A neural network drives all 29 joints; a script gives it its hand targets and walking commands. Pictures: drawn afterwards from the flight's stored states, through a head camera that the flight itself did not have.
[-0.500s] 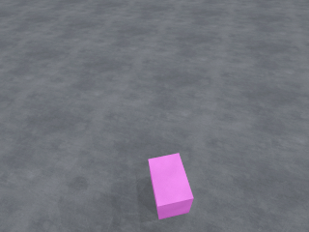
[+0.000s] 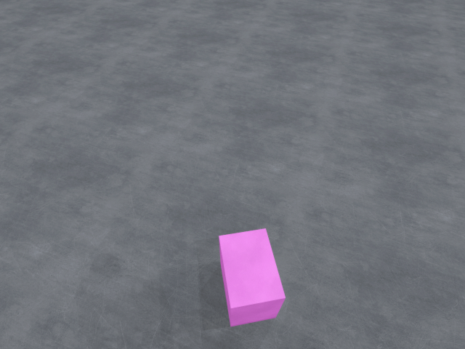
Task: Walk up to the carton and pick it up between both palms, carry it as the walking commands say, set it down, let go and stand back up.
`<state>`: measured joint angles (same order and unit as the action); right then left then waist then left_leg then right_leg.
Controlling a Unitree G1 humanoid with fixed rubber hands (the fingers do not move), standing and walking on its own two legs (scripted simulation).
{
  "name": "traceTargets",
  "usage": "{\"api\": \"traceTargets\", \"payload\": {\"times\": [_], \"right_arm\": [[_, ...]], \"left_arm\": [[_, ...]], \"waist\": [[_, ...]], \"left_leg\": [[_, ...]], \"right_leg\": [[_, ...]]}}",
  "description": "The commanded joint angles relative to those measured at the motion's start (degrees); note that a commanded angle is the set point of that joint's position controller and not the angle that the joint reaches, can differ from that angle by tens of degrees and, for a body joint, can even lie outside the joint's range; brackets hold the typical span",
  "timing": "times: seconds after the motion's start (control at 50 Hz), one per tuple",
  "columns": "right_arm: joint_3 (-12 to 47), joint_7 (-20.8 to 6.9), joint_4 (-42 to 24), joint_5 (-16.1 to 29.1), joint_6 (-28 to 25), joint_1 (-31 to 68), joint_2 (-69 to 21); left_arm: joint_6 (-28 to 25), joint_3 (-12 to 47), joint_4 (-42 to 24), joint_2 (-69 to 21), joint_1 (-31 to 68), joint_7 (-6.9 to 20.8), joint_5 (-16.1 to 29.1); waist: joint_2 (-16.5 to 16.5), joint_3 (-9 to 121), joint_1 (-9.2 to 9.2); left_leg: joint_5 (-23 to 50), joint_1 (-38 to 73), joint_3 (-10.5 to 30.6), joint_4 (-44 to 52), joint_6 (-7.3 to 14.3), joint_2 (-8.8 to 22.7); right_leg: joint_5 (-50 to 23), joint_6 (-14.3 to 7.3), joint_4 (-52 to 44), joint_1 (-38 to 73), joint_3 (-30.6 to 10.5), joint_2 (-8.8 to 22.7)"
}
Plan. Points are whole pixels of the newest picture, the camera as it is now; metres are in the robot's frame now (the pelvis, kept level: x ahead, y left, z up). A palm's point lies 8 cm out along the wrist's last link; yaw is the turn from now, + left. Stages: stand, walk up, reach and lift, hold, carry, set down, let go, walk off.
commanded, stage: walk up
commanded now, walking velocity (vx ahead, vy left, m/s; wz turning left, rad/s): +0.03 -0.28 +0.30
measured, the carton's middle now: (248, 277) +0.47 -0.04 -0.65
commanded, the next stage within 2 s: none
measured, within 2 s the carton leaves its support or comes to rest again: neither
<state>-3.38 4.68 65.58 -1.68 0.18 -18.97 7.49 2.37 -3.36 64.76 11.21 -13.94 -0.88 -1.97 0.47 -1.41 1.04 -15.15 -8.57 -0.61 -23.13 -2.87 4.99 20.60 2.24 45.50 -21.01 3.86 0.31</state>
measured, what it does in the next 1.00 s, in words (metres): steps on the spot: right foot, then left foot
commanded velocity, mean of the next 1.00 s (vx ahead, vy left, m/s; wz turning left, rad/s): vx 0.00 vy -0.05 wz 0.12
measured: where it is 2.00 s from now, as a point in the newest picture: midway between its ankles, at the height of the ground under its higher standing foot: outside the picture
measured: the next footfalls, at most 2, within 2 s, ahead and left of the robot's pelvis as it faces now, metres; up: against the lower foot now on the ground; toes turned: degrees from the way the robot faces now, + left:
right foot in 0.20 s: +0.07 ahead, -0.21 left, +0.00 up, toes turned +12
left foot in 0.56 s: +0.03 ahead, +0.02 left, +0.00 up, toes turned +5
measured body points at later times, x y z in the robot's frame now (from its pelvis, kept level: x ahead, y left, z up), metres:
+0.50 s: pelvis +0.02 -0.09 +0.00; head +0.04 -0.10 +0.45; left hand +0.02 +0.16 -0.15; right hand +0.13 -0.33 -0.15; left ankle -0.01 +0.01 -0.72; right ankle +0.03 -0.21 -0.74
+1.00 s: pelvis +0.03 -0.08 +0.00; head +0.04 -0.08 +0.45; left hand +0.00 +0.14 -0.16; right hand +0.06 -0.30 -0.16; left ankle -0.01 +0.01 -0.74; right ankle +0.04 -0.21 -0.74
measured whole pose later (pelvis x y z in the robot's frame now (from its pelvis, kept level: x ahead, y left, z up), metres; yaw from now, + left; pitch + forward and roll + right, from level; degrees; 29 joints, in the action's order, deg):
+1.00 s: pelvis +0.03 -0.08 +0.00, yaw +8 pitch -1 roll +0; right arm -0.9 1.8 63.5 -0.3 -1.5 -16.0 8.3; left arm -0.7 -0.9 64.4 8.3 -16.1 -2.1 -0.6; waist -0.1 -2.5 0.3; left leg -13.4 -5.4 -3.8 -20.1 2.1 -0.7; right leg 11.7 0.8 19.6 -6.5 3.7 1.8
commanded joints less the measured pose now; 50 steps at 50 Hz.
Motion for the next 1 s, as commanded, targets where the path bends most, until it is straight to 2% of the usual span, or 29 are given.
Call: {"api": "traceTargets", "payload": {"times": [0.0,0.02,0.04,0.06,0.1,0.12,0.14,0.16,0.18,0.2,0.22,0.24,0.26,0.28,0.32,0.34,0.44,0.48,0.52,0.54,0.56,0.58,0.6,0.62,0.64,0.68,0.76,0.84,0.98], "right_arm": [[-2.35,1.04,-2.16,-0.48,-0.33,-4.36,12.19],[-1.80,0.61,-2.98,-0.45,-0.49,-2.58,11.26],[-1.88,0.13,-3.60,-0.59,-0.47,-2.40,11.63],[-2.46,-0.14,-3.80,-0.88,-0.41,-3.19,12.72],[-3.40,-0.64,-4.98,-1.04,-0.06,-2.56,14.94],[-3.73,-0.99,-5.71,-0.95,0.14,-1.65,15.42],[-3.88,-1.24,-6.17,-0.70,0.31,-0.81,15.57],[-3.30,-1.53,-6.71,-0.64,0.36,-0.83,14.29],[-2.12,-1.85,-7.62,-0.78,0.32,-1.98,11.41],[-0.64,-2.32,-10.07,-1.06,0.22,-2.76,5.93],[-0.05,-1.84,-10.55,-0.41,1.01,-2.46,6.31],[-0.91,-2.12,-9.85,-0.07,1.51,-0.73,8.38],[-1.21,-2.41,-8.91,0.10,1.95,-0.36,8.94],[-1.41,-2.93,-8.44,0.28,2.21,-0.63,9.57],[-1.39,-3.78,-7.52,0.40,2.74,-1.88,9.47],[-1.32,-3.89,-7.90,0.42,2.83,-0.93,9.21],[-0.37,-3.71,-9.93,0.96,2.58,5.23,7.86],[-0.21,-3.54,-10.15,1.24,1.84,4.69,7.50],[-0.05,-3.46,-9.51,1.18,0.84,2.28,7.33],[-0.34,-3.33,-8.85,1.13,0.24,1.64,8.72],[-0.71,-3.27,-8.20,0.95,-0.40,0.57,11.60],[-0.84,-3.36,-9.01,1.01,-0.92,2.00,12.79],[-0.02,-3.49,-8.66,0.77,-1.06,2.14,11.58],[0.95,-3.31,-8.38,1.05,-1.20,4.61,9.87],[1.34,-3.04,-8.52,1.11,-1.24,6.37,9.03],[1.23,-3.02,-7.79,1.34,-1.59,6.18,8.70],[1.22,-3.03,-6.28,1.37,-1.91,3.71,7.30],[1.42,-2.93,-4.82,1.37,-2.12,2.09,6.46],[1.86,-2.59,-2.74,1.32,-2.01,-0.06,5.63]], "left_arm": [[0.61,-0.55,-5.02,2.51,0.79,0.72,-0.33],[0.43,-0.06,-6.03,1.85,0.60,0.91,-0.32],[0.55,0.15,-6.85,2.00,1.08,1.09,-0.09],[0.86,0.11,-7.53,2.58,2.17,1.17,0.20],[1.32,-0.07,-8.21,3.62,2.28,1.07,0.73],[1.19,0.01,-8.06,3.70,0.77,0.80,1.08],[0.87,-0.05,-7.40,3.91,-2.06,0.52,1.32],[0.28,-0.40,-6.86,5.35,-5.21,0.17,1.33],[-0.74,-1.12,-6.73,7.93,-8.51,-0.23,1.10],[-1.78,-1.97,-7.33,12.85,-9.22,-0.63,0.83],[-2.12,-1.81,-7.86,14.06,-7.85,-0.86,0.68],[-2.64,-1.16,-8.35,12.19,-5.64,-1.08,0.59],[-3.22,-0.90,-9.07,11.18,-3.05,-1.17,0.42],[-3.50,-0.76,-9.72,10.10,-0.90,-1.48,0.45],[-3.72,-0.33,-9.70,7.63,1.36,-1.71,0.53],[-3.74,-0.15,-9.50,7.05,1.69,-1.71,0.51],[-3.08,-0.62,-7.02,8.09,-0.89,-1.88,-0.50],[-2.80,-0.95,-6.27,8.36,-0.98,-1.83,-0.39],[-2.33,-1.00,-5.71,7.95,-0.37,-1.50,0.08],[-2.31,-0.41,-5.57,5.86,-1.57,-1.26,0.17],[-2.39,0.27,-5.76,2.57,-3.00,-1.04,0.29],[-1.64,0.68,-6.63,1.26,-2.21,-1.09,1.02],[-0.95,0.48,-6.24,2.09,-1.90,-1.04,1.48],[-1.10,0.97,-5.71,1.50,-3.10,-0.75,1.16],[-1.53,1.23,-5.41,1.63,-3.63,-0.54,0.87],[-2.32,1.17,-4.62,2.18,-4.73,-0.40,0.99],[-2.85,1.50,-3.12,2.24,-4.86,-0.68,1.32],[-3.16,1.70,-1.90,1.70,-5.36,-1.06,1.35],[-3.34,1.86,-0.67,1.34,-6.03,-1.44,1.43]], "waist": [[-11.08,-4.05,0.08],[-12.32,-3.39,-0.54],[-14.08,-2.68,-0.27],[-15.82,-2.53,0.24],[-17.16,-2.00,-0.10],[-18.00,-1.20,-0.64],[-17.09,-0.10,-1.86],[-13.46,1.76,-3.11],[-4.23,4.17,-4.43],[14.91,4.30,-4.19],[16.92,7.19,-3.30],[9.08,5.29,-2.36],[5.96,3.04,-1.55],[6.10,2.36,-0.96],[9.80,2.54,0.16],[11.11,2.83,0.12],[10.70,0.67,-1.36],[10.91,0.94,-0.67],[8.57,1.54,1.43],[5.18,1.40,1.58],[-3.22,1.62,0.67],[-11.45,-1.19,0.38],[-9.22,-2.34,0.66],[-7.82,-2.44,-0.40],[-7.32,-2.64,-0.89],[-7.14,-1.70,-1.19],[-2.90,-1.90,-1.21],[-0.78,-1.82,-1.03],[-0.13,-2.15,-0.89]], "left_leg": [[16.40,-1.91,14.95,7.07,10.10,18.90],[15.76,-1.94,10.76,6.19,7.14,14.91],[16.54,-2.64,8.64,5.95,6.09,12.75],[17.67,-3.75,8.07,5.98,6.33,12.25],[21.56,-6.91,7.67,4.66,6.99,11.40],[23.45,-7.62,7.63,3.26,6.92,10.96],[23.60,-8.30,6.88,0.48,6.14,9.88],[20.31,-9.55,5.61,-3.83,5.04,7.56],[10.27,-11.65,3.34,-11.84,3.75,3.51],[-19.62,-21.52,-1.29,-26.09,1.64,-4.19],[-24.11,-20.48,1.97,-34.17,0.83,-2.19],[-20.78,-19.81,4.78,-36.89,1.09,-0.97],[-17.41,-20.83,5.09,-37.47,1.16,-0.98],[-13.33,-20.71,4.67,-37.97,1.07,-0.87],[-9.01,-17.37,3.26,-36.33,1.05,-1.66],[-8.28,-16.06,2.19,-34.59,1.10,-2.45],[-10.28,-11.37,-0.02,-18.50,1.58,-3.88],[-7.94,-8.32,-0.85,-11.87,2.16,-4.45],[1.08,-1.88,-3.06,-0.59,2.82,-4.96],[5.02,1.60,-1.26,3.02,3.68,-2.97],[12.94,3.38,7.12,5.93,4.70,4.08],[16.37,-0.55,14.52,9.31,7.98,10.29],[14.98,-1.28,15.84,11.49,9.51,11.01],[12.60,-0.81,11.58,10.84,9.75,8.94],[10.90,-0.15,9.04,10.17,9.16,7.09],[12.02,0.53,7.24,9.36,8.14,5.21],[7.31,-0.52,4.94,8.75,6.89,2.71],[10.79,0.77,3.95,7.47,6.16,1.79],[12.87,0.64,3.08,6.56,5.38,1.57]], "right_leg": [[0.10,0.92,16.39,-13.39,-8.09,4.74],[-1.09,1.08,10.57,-11.36,-7.28,4.58],[-0.46,1.50,5.42,-8.06,-4.66,3.21],[0.58,1.77,1.05,-4.96,-2.82,2.25],[2.54,1.71,-5.49,1.50,-0.22,0.49],[1.02,1.38,-9.27,4.64,0.97,-0.33],[-3.58,0.97,-15.07,9.32,1.95,-0.49],[-7.76,0.37,-20.08,14.58,1.90,0.95],[-11.81,0.20,-24.29,18.98,0.37,4.86],[-23.85,-1.93,-30.00,19.82,-15.29,19.18],[-29.84,-7.27,-29.91,15.28,-22.47,25.99],[-29.54,-8.08,-29.09,14.08,-19.90,23.86],[-30.57,-7.95,-28.13,13.02,-18.25,23.13],[-31.67,-8.01,-27.65,13.11,-15.06,20.83],[-34.03,-7.89,-26.33,10.67,-8.71,16.77],[-32.69,-8.38,-26.62,9.80,-7.12,15.74],[-26.58,-10.92,-28.92,9.57,-8.02,18.09],[-26.72,-10.43,-27.82,9.86,-8.44,18.42],[-21.84,-8.11,-24.91,8.03,-6.10,16.03],[-16.96,-6.32,-22.60,6.23,-4.42,13.50],[-9.16,-3.88,-17.41,4.02,-1.06,8.77],[1.62,-1.12,-16.16,2.06,2.69,3.87],[3.75,-1.10,-14.79,3.24,-0.86,3.52],[0.56,-1.88,-17.66,5.21,-2.16,4.00],[-2.96,-2.18,-19.72,6.19,-1.88,3.83],[-7.91,-2.35,-23.17,9.46,-1.74,3.95],[-13.10,-2.79,-26.69,14.01,-3.43,5.49],[-15.84,-3.20,-28.05,14.44,-4.46,6.03],[-19.09,-3.67,-27.97,14.86,-4.47,6.36]]}}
